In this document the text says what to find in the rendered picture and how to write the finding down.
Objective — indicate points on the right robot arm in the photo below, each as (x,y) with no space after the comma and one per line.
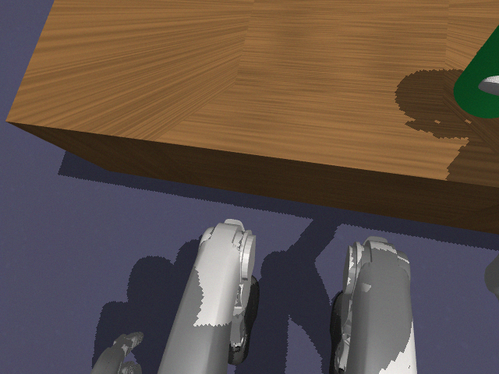
(491,277)

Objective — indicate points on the left robot hand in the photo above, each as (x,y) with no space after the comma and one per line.
(111,359)

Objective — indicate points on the bottle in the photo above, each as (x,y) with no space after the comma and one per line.
(485,64)

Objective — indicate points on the right robot hand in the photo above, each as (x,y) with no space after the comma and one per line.
(490,85)

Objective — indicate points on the right robot foot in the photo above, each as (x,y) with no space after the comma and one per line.
(336,334)

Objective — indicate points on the left robot foot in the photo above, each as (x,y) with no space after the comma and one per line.
(237,355)

